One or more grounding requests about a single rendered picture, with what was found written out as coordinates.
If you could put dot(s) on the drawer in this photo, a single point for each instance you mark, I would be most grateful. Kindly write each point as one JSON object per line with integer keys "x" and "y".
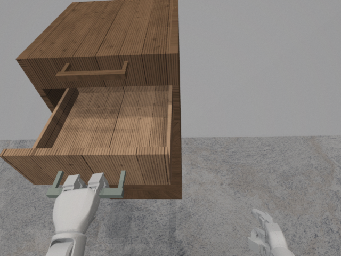
{"x": 103, "y": 129}

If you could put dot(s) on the robot right hand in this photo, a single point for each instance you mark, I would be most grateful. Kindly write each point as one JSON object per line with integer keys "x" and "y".
{"x": 262, "y": 242}

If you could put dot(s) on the robot left hand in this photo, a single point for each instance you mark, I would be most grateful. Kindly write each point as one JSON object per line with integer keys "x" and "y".
{"x": 75, "y": 208}

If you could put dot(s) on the handle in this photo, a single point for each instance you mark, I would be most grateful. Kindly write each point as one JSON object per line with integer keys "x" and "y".
{"x": 54, "y": 191}
{"x": 91, "y": 75}

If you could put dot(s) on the robot left forearm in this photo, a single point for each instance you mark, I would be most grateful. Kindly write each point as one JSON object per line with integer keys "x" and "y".
{"x": 67, "y": 243}

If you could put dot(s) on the cabinet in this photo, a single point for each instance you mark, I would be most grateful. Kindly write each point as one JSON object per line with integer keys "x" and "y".
{"x": 139, "y": 36}

